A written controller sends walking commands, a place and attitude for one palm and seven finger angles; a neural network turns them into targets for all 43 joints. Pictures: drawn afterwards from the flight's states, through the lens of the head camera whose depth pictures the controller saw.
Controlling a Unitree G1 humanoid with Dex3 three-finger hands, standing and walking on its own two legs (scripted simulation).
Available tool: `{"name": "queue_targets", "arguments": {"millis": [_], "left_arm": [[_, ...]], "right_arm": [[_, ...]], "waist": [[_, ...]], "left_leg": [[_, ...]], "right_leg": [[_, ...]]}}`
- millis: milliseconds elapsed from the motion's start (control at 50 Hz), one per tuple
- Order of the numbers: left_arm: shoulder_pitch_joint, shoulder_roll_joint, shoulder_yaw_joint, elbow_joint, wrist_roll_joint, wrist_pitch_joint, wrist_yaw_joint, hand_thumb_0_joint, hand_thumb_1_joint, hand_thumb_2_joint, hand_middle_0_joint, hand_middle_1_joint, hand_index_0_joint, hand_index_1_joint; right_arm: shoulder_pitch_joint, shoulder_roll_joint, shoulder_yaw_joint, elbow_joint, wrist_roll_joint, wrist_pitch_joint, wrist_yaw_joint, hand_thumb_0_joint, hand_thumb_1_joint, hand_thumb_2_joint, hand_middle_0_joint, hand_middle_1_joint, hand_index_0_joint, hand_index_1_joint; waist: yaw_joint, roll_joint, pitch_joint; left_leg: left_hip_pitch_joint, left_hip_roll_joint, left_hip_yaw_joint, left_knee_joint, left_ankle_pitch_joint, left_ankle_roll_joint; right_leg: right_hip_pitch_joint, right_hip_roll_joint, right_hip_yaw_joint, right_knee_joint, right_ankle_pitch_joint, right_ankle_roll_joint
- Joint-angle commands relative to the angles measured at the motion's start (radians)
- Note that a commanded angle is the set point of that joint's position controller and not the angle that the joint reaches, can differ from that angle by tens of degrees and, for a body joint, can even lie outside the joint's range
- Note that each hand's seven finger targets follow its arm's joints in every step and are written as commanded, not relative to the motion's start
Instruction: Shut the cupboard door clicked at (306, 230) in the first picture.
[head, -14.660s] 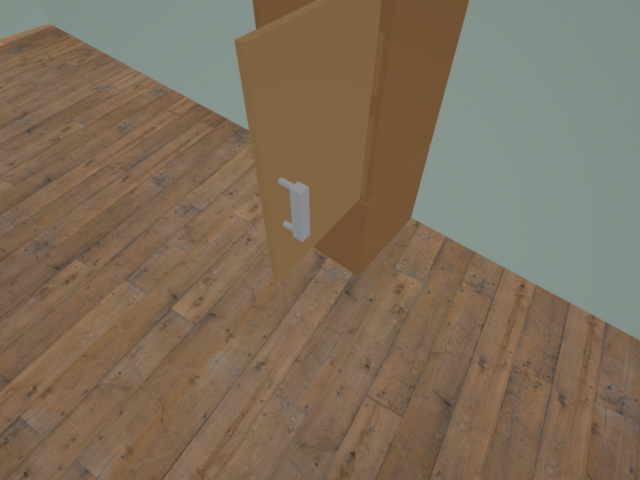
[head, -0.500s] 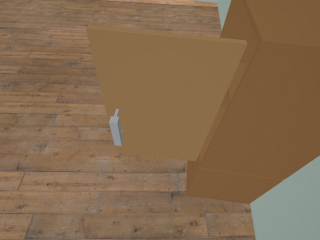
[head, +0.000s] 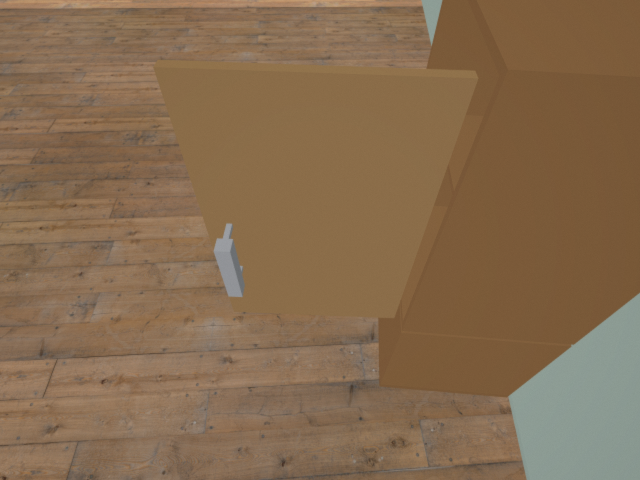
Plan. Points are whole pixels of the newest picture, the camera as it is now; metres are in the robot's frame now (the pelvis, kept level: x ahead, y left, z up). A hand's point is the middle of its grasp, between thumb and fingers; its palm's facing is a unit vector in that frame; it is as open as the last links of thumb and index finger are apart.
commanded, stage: look again from close up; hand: left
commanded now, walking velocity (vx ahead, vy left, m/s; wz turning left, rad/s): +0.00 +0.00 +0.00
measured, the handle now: (232, 260) +0.48 +0.18 -0.10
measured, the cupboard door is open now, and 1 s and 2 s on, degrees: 93 93 93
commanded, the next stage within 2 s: shuffle to correct the standing spot in 0.48 s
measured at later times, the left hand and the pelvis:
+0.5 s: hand out of the picture -0.05 +0.21 -0.18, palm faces +0.00 -0.98 -0.21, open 7.4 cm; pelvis -0.07 +0.02 +0.00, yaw +0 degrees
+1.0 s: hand out of the picture -0.17 +0.20 -0.19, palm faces +0.03 -0.99 -0.12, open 7.4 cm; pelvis -0.09 +0.05 -0.01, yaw -1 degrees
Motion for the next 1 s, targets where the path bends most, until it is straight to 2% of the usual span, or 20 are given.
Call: {"name": "queue_targets", "arguments": {"millis": [0,20,60,100,120,180,340,560,640,720,760,780,800,820,860,880,920,940,960,980], "left_arm": [[0.13,0.112,0.043,-0.07,0.004,-0.034,0.024,0.0,0.9,0.9,-0.2,-0.3,-0.2,-0.3],[0.149,0.117,0.041,-0.069,0.005,-0.037,0.025,0.0,0.9,0.9,-0.2,-0.3,-0.2,-0.3],[0.137,0.143,0.053,-0.079,0.005,-0.033,0.027,0.0,0.9,0.9,-0.2,-0.3,-0.2,-0.3],[0.115,0.146,0.055,-0.099,0.007,-0.028,0.028,0.0,0.9,0.9,-0.2,-0.3,-0.2,-0.3],[0.126,0.136,0.045,-0.105,0.008,-0.03,0.028,0.0,0.9,0.9,-0.2,-0.3,-0.2,-0.3],[0.092,0.151,0.049,-0.122,0.006,-0.018,0.025,0.0,0.9,0.9,-0.2,-0.3,-0.2,-0.3],[0.073,0.159,0.031,-0.126,0.013,-0.012,0.011,0.0,0.9,0.9,-0.2,-0.3,-0.2,-0.3],[0.138,0.136,0.028,-0.084,0.017,-0.001,0.002,0.0,0.9,0.9,-0.2,-0.3,-0.2,-0.3],[0.23,0.088,0.026,-0.041,0.023,0.015,-0.003,0.0,0.9,0.9,-0.2,-0.3,-0.2,-0.3],[0.33,0.049,0.032,0.007,0.022,0.03,-0.017,0.0,0.9,0.9,-0.2,-0.3,-0.2,-0.3],[0.362,0.051,0.042,0.019,0.022,0.029,-0.016,0.0,0.9,0.9,-0.2,-0.3,-0.2,-0.3],[0.365,0.075,0.051,0.018,0.021,0.024,-0.011,0.0,0.9,0.9,-0.2,-0.3,-0.2,-0.3],[0.31,0.116,0.066,0.007,0.017,0.018,-0.003,0.0,0.9,0.9,-0.2,-0.3,-0.2,-0.3],[0.22,0.139,0.073,-0.022,0.011,0.009,0.006,0.0,0.9,0.9,-0.2,-0.3,-0.2,-0.3],[0.051,0.123,0.074,-0.067,0.01,-0.01,0.008,0.0,0.9,0.9,-0.2,-0.3,-0.2,-0.3],[0.049,0.118,0.068,-0.065,0.018,-0.015,0.003,0.0,0.9,0.9,-0.2,-0.3,-0.2,-0.3],[0.14,0.09,0.059,-0.039,0.014,-0.004,-0.007,0.0,0.9,0.9,-0.2,-0.3,-0.2,-0.3],[0.158,0.067,0.055,-0.034,0.01,0.001,-0.013,0.0,0.9,0.9,-0.2,-0.3,-0.2,-0.3],[0.152,0.025,0.052,-0.062,0.009,0.006,-0.022,0.0,0.9,0.9,-0.2,-0.3,-0.2,-0.3],[0.076,0.036,0.059,-0.105,0.014,0.008,-0.029,0.0,0.9,0.9,-0.2,-0.3,-0.2,-0.3]], "right_arm": [[0.061,-0.158,-0.048,-0.104,0.006,-0.035,-0.021,0.0,-0.9,-0.9,0.2,0.3,0.2,0.3],[0.029,-0.143,-0.039,-0.121,0.005,-0.032,-0.017,0.0,-0.9,-0.9,0.2,0.3,0.2,0.3],[-0.004,-0.13,-0.043,-0.15,0.006,-0.021,-0.011,0.0,-0.9,-0.9,0.2,0.3,0.2,0.3],[-0.012,-0.129,-0.046,-0.158,0.007,-0.014,-0.01,0.0,-0.9,-0.9,0.2,0.3,0.2,0.3],[-0.012,-0.121,-0.036,-0.153,0.005,-0.015,-0.006,0.0,-0.9,-0.9,0.2,0.3,0.2,0.3],[-0.04,-0.162,-0.049,-0.154,0.008,-0.006,-0.006,0.0,-0.9,-0.9,0.2,0.3,0.2,0.3],[-0.099,-0.184,-0.041,-0.172,0.009,0.009,0.015,0.0,-0.9,-0.9,0.2,0.3,0.2,0.3],[-0.078,-0.198,-0.041,-0.155,0.009,0.015,0.018,0.0,-0.9,-0.9,0.2,0.3,0.2,0.3],[-0.05,-0.203,-0.045,-0.124,0.004,0.031,0.016,0.0,-0.9,-0.9,0.2,0.3,0.2,0.3],[-0.071,-0.213,-0.057,-0.107,0.005,0.04,0.004,0.0,-0.9,-0.9,0.2,0.3,0.2,0.3],[-0.084,-0.18,-0.058,-0.102,0.007,0.048,0.003,0.0,-0.9,-0.9,0.2,0.3,0.2,0.3],[-0.079,-0.141,-0.052,-0.109,0.01,0.053,0.005,0.0,-0.9,-0.9,0.2,0.3,0.2,0.3],[-0.065,-0.086,-0.047,-0.115,0.011,0.057,0.008,0.0,-0.9,-0.9,0.2,0.3,0.2,0.3],[-0.049,-0.086,-0.056,-0.111,0.01,0.059,0.011,0.0,-0.9,-0.9,0.2,0.3,0.2,0.3],[0.046,-0.073,-0.061,-0.088,0.013,0.04,0.017,0.0,-0.9,-0.9,0.2,0.3,0.2,0.3],[0.08,-0.047,-0.052,-0.081,0.019,0.021,0.022,0.0,-0.9,-0.9,0.2,0.3,0.2,0.3],[0.108,-0.038,-0.038,-0.055,0.014,-0.003,0.018,0.0,-0.9,-0.9,0.2,0.3,0.2,0.3],[0.146,-0.079,-0.044,-0.053,0.009,-0.011,0.005,0.0,-0.9,-0.9,0.2,0.3,0.2,0.3],[0.187,-0.165,-0.064,-0.061,-0.001,-0.014,-0.008,0.0,-0.9,-0.9,0.2,0.3,0.2,0.3],[0.193,-0.221,-0.081,-0.072,-0.006,-0.012,-0.019,0.0,-0.9,-0.9,0.2,0.3,0.2,0.3]], "waist": [[0.019,0.07,-0.212],[0.039,-0.034,-0.186],[0.03,-0.179,-0.113],[0.02,-0.139,-0.091],[0.027,-0.106,-0.106],[0.018,0.017,-0.03],[0.015,-0.001,0.056],[0.028,0.068,0.035],[0.039,0.125,-0.013],[0.073,0.075,0.021],[0.083,-0.011,0.053],[0.078,-0.119,0.064],[0.053,-0.269,0.087],[0.019,-0.275,0.073],[-0.067,-0.16,0.014],[-0.072,-0.111,0.018],[-0.018,0.023,0.058],[-0.03,0.147,0.067],[-0.043,0.323,0.09],[-0.05,0.226,0.139]], "left_leg": [[0.122,0.137,-0.148,0.113,0.683,0.033],[0.056,0.112,-0.119,0.139,0.555,0.025],[-0.094,0.063,-0.068,0.131,0.228,0.009],[-0.098,0.054,-0.053,0.102,0.17,0.006],[-0.063,0.06,-0.049,0.088,0.264,0.01],[-0.006,0.096,-0.089,0.063,0.311,0.022],[-0.058,0.09,-0.113,-0.041,-0.053,0.021],[-0.142,0.118,-0.18,-0.172,-0.26,0.023],[-0.144,0.16,-0.219,-0.277,-0.477,0.026],[-0.249,0.174,-0.197,-0.296,-0.478,0.029],[-0.281,0.098,-0.113,-0.174,-0.445,0.0],[-0.286,0.022,-0.057,-0.009,-0.377,-0.018],[-0.259,-0.028,0.018,0.274,-0.21,-0.034],[-0.187,0.007,-0.01,0.49,-0.168,-0.025],[-0.103,0.06,-0.059,0.512,-0.187,-0.008],[-0.078,0.057,-0.015,0.275,-0.203,-0.002],[0.015,0.008,0.034,-0.013,-0.141,-0.014],[0.078,0.1,-0.125,-0.114,-0.249,0.013],[0.099,0.311,-0.434,-0.288,-0.462,0.094],[0.0,0.423,-0.545,-0.372,-0.516,0.181]], "right_leg": [[-0.069,-0.052,0.058,0.057,0.431,-0.067],[-0.036,-0.082,0.087,0.041,0.603,-0.065],[0.012,-0.129,0.104,0.053,0.799,-0.075],[-0.006,-0.128,0.111,0.076,0.774,-0.081],[-0.007,-0.113,0.101,0.092,0.788,-0.074],[-0.145,-0.07,0.088,0.052,0.416,-0.052],[-0.244,-0.051,0.124,-0.083,-0.019,-0.044],[-0.213,-0.024,0.065,-0.06,-0.071,-0.028],[-0.172,0.031,-0.026,0.028,-0.159,-0.019],[-0.063,0.055,-0.066,0.084,-0.068,-0.035],[-0.077,0.017,0.003,-0.048,-0.152,-0.054],[-0.139,-0.06,0.16,-0.171,-0.299,-0.094],[-0.258,-0.201,0.348,-0.329,-0.467,-0.155],[-0.383,-0.294,0.438,-0.402,-0.489,-0.207],[-0.394,-0.242,0.285,-0.287,-0.218,-0.186],[-0.33,-0.19,0.2,-0.184,-0.165,-0.153],[-0.335,-0.079,0.1,0.019,-0.18,-0.11],[-0.446,-0.032,0.069,0.152,-0.204,-0.078],[-0.593,0.042,-0.032,0.359,-0.184,-0.025],[-0.624,-0.008,0.032,0.51,-0.143,-0.028]]}}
